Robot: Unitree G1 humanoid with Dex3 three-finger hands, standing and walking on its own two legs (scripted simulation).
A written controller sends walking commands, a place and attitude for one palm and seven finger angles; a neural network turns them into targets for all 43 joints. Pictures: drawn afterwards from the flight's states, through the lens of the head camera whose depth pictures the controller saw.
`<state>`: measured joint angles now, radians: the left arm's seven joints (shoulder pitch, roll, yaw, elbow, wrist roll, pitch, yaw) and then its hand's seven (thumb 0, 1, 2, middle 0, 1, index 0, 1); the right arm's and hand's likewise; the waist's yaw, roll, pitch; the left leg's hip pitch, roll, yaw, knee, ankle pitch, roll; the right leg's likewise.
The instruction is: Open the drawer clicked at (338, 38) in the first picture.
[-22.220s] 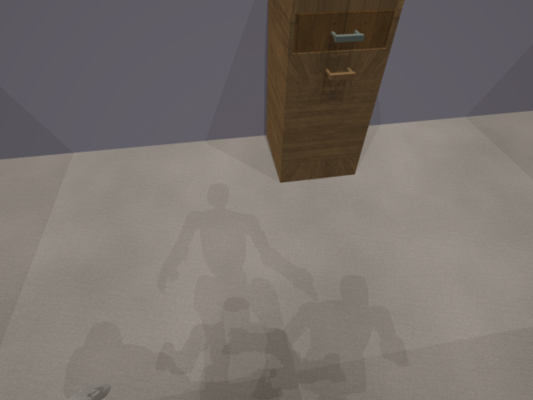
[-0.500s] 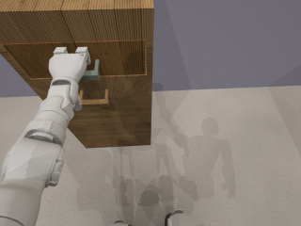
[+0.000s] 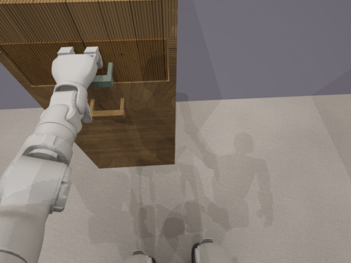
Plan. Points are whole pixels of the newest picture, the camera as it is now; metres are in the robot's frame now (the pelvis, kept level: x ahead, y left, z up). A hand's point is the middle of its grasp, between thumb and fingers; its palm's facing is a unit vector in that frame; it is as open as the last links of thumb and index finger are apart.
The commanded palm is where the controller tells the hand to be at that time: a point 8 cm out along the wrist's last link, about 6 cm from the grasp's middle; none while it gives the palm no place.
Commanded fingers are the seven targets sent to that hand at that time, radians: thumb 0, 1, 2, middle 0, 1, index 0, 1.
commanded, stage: lift the fingers back up to retry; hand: left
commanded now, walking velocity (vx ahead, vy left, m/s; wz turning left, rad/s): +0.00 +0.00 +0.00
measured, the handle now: (90, 74) +0.57 +0.17 +0.05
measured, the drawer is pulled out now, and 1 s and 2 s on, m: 0.00 0.00 0.00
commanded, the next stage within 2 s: re-aim the fingers above the handle in 0.72 s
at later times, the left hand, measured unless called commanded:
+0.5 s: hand (77, 74) +0.53 +0.18 +0.09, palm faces -0.03 -0.02 -1.00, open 13.6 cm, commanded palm +0.51 +0.19 +0.16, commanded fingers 0.00 -0.50 0.30 -0.30 -1.20 -0.30 -1.20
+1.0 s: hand (79, 72) +0.52 +0.17 +0.11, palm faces -0.03 -0.03 -1.00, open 13.8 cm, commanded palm +0.51 +0.19 +0.16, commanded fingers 0.00 -0.50 0.30 -0.30 -1.20 -0.30 -1.20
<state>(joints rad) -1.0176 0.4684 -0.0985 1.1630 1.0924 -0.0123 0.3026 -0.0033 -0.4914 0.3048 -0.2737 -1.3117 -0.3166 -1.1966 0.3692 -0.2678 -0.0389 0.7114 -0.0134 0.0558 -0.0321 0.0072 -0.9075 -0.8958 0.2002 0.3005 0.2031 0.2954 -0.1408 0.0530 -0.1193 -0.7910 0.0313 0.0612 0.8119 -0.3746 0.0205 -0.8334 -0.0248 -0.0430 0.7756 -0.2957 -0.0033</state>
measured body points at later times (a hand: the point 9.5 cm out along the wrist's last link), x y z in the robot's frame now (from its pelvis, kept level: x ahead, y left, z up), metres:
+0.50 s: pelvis +0.03 +0.01 +0.02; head +0.12 -0.01 +0.46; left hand +0.52 +0.18 +0.15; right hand +0.04 -0.27 -0.12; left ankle +0.00 +0.11 -0.70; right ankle +0.03 -0.12 -0.70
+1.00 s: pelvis +0.04 +0.00 +0.03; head +0.12 -0.02 +0.47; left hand +0.52 +0.17 +0.16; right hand +0.09 -0.28 -0.11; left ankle +0.00 +0.11 -0.70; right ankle +0.03 -0.12 -0.70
